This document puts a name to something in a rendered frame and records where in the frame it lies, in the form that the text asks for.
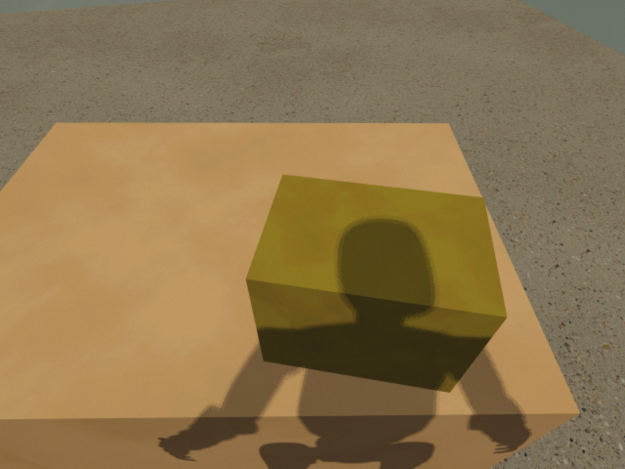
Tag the carton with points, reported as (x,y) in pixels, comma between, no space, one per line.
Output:
(383,283)

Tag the pedestal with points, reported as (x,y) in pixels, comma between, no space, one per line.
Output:
(127,335)

